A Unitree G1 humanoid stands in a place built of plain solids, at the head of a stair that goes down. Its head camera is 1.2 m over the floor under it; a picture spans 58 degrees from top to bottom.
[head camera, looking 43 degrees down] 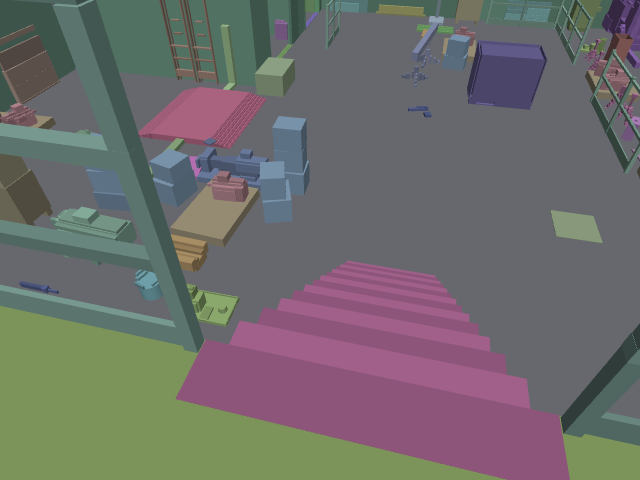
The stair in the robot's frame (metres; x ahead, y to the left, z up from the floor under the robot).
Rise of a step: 0.20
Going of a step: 0.23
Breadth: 1.08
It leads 14 degrees to the right of straight ahead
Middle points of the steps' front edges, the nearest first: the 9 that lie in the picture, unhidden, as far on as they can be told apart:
0.69 -0.15 0.00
0.91 -0.21 -0.20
1.14 -0.26 -0.41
1.37 -0.32 -0.61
1.59 -0.37 -0.82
1.82 -0.43 -1.02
2.05 -0.48 -1.22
2.28 -0.54 -1.43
2.50 -0.59 -1.63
